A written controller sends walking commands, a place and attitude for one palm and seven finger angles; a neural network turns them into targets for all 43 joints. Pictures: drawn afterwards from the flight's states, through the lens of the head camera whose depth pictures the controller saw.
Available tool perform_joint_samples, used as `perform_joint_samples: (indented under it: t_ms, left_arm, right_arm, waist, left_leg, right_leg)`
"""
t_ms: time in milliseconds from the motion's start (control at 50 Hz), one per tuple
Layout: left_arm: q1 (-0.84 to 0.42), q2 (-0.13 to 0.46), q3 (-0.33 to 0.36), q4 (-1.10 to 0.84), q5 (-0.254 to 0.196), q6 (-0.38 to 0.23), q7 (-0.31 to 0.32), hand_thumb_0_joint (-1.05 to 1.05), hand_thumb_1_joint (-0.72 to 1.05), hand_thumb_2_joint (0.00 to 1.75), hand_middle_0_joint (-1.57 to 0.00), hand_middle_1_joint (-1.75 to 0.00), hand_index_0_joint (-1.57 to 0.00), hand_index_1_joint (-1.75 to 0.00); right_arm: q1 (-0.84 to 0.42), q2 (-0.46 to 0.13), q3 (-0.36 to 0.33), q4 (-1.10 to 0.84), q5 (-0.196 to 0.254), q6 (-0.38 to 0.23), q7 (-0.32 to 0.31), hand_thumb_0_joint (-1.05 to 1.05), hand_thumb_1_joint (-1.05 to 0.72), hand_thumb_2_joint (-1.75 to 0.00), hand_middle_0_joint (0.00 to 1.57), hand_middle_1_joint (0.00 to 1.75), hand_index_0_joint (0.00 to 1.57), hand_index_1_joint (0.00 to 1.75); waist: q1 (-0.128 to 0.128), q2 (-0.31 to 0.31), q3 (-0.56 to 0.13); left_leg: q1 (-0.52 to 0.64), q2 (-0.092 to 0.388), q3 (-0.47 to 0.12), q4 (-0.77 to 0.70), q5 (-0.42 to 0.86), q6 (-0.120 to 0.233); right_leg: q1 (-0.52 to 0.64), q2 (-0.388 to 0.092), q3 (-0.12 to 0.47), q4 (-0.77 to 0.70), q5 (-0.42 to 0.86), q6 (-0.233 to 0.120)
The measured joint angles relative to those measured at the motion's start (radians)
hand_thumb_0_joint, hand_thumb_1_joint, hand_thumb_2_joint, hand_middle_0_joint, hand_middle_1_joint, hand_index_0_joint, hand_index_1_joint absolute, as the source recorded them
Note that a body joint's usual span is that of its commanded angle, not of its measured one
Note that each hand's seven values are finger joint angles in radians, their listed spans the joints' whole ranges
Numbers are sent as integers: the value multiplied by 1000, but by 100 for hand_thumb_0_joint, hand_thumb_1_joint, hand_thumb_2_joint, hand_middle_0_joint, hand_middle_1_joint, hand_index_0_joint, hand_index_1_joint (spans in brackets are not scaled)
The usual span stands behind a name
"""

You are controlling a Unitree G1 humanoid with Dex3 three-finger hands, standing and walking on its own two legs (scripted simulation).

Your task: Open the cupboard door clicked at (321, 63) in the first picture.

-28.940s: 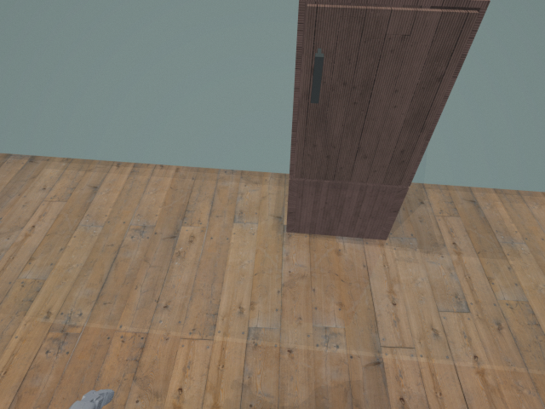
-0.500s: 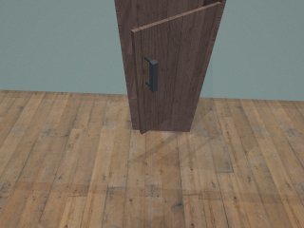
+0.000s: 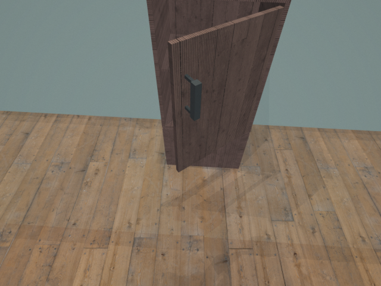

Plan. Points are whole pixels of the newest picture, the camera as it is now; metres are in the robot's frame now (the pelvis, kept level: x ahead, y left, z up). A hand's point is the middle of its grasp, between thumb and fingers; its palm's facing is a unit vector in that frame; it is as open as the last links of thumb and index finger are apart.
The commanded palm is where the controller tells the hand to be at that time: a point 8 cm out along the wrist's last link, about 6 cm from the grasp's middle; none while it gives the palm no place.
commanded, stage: walk to a spot facing it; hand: left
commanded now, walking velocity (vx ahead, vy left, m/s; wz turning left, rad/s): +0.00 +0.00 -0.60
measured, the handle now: (191, 97) +0.62 +0.03 +0.02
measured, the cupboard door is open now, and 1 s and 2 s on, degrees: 39 39 39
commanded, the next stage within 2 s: none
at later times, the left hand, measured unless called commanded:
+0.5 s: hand out of the picture +0.05 +0.18 -0.18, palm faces -0.17 -0.94 -0.29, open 7.3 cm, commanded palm none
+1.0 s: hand (136, 270) +0.18 +0.15 -0.17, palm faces -0.45 -0.86 -0.26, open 7.3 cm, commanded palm none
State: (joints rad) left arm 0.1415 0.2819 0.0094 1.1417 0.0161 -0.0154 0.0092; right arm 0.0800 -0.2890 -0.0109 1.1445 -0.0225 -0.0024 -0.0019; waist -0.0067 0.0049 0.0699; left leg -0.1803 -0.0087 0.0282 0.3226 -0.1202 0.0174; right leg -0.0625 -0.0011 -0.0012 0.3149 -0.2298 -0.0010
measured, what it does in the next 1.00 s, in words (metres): steps on the spot, turning right: left foot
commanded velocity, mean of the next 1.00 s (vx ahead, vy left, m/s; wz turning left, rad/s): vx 0.00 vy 0.00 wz -0.60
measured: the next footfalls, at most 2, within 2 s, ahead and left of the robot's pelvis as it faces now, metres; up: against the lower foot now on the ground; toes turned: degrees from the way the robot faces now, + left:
left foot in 0.80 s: +0.09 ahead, +0.11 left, +0.00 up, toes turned -26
right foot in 1.08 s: -0.04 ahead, -0.16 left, +0.00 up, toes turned -36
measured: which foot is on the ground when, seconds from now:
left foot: down 0.00-0.40, up 0.42-0.78, down 0.80-1.00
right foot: down 0.00-0.80, up 0.82-1.00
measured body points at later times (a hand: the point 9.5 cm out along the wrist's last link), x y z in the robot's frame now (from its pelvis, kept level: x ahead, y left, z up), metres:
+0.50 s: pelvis -0.02 -0.02 -0.02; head +0.03 -0.06 +0.42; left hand +0.06 +0.22 -0.16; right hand -0.01 -0.29 -0.19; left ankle +0.01 +0.11 -0.70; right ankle -0.04 -0.12 -0.75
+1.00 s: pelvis -0.01 +0.00 -0.01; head +0.04 -0.02 +0.44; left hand +0.21 +0.19 -0.15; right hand -0.06 -0.27 -0.15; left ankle +0.05 +0.13 -0.75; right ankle -0.06 -0.12 -0.70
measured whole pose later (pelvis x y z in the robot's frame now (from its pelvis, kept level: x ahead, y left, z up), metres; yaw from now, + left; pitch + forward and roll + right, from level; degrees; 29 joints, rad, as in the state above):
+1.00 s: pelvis -0.01 +0.00 -0.01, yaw -31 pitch +0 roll -2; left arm 0.15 0.28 0.10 0.88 0.03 0.06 -0.03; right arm 0.16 -0.21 -0.03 0.91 -0.05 0.02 -0.03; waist 0.03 0.01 0.11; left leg -0.23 0.11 0.04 0.53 -0.29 -0.05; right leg -0.46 0.01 -0.03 0.90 -0.46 0.04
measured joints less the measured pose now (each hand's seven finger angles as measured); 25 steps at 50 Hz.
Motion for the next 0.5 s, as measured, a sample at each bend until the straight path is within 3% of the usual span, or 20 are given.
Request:
perform_joint_samples:
  t_ms: [120, 260, 360, 400, 420, 460, 500]
  left_arm:
    - [13, -5, 9, -11, -1, 14, 6, 0, 91, 90, -20, -30, -20, -30]
    - [48, -31, 30, -62, 3, 60, -5, 0, 91, 90, -20, -30, -20, -30]
    - [53, -54, 46, -107, 7, 85, -20, 0, 91, 90, -20, -30, -20, -30]
    - [65, -65, 50, -128, 8, 79, -26, 0, 91, 90, -20, -30, -20, -30]
    - [82, -61, 52, -144, 11, 70, -26, 0, 91, 90, -20, -30, -20, -30]
    - [86, -74, 56, -147, 15, 58, -14, 0, 91, 90, -20, -30, -20, -30]
    - [93, -86, 58, -151, 13, 59, -6, 0, 91, 90, -20, -30, -20, -30]
  right_arm:
    - [3, 10, -4, -11, -2, 6, -9, 1, -91, -90, 20, 30, 20, 30]
    - [28, 55, -21, -76, -5, 27, -18, 1, -91, -90, 20, 30, 20, 30]
    - [48, 66, -33, -110, -13, 30, -19, 1, -91, -90, 20, 30, 21, 30]
    - [60, 60, -38, -115, -12, 36, -18, 1, -91, -90, 20, 30, 21, 30]
    - [68, 63, -40, -120, -8, 43, -18, 1, -91, -90, 20, 30, 21, 30]
    - [61, 55, -50, -120, 0, 60, -16, 1, -91, -90, 20, 30, 21, 30]
    - [54, 50, -58, -124, 2, 71, -14, 1, -91, -90, 20, 30, 20, 30]
  waist:
    - [10, -1, 0]
    - [17, -14, 21]
    - [31, -3, 58]
    - [34, 17, 59]
    - [37, 8, 47]
    - [35, 29, 60]
    - [32, 37, 67]
  left_leg:
    - [-11, 9, 21, 29, -21, -1]
    - [-57, 31, 92, 132, -84, 1]
    - [-75, 62, 157, 185, -110, -5]
    - [-93, 87, 171, 229, -130, -19]
    - [-120, 89, 177, 277, -158, -26]
    - [-187, 84, 99, 462, -303, -36]
    - [-246, 63, 40, 632, -343, -43]
  right_leg:
    - [-18, 5, 21, 27, -11, 1]
    - [-119, 21, 89, 188, -72, -1]
    - [-245, 2, 23, 456, -235, -15]
    - [-235, -4, -1, 407, -181, -17]
    - [-221, -12, 19, 330, -109, -26]
    - [-233, 14, 22, 351, -107, -38]
    - [-223, 30, 29, 329, -112, -45]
